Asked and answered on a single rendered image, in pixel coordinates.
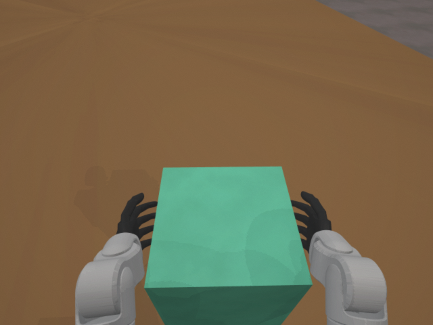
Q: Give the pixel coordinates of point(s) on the left robot forearm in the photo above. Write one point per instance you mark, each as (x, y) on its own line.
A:
(105, 289)

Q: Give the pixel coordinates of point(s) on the robot left hand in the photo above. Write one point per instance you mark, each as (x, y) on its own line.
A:
(130, 222)

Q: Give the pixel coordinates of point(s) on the carton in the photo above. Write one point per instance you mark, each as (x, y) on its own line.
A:
(225, 248)

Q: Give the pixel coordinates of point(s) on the robot right hand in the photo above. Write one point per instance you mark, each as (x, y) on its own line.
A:
(316, 220)

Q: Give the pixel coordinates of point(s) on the right robot forearm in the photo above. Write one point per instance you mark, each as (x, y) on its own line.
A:
(355, 287)

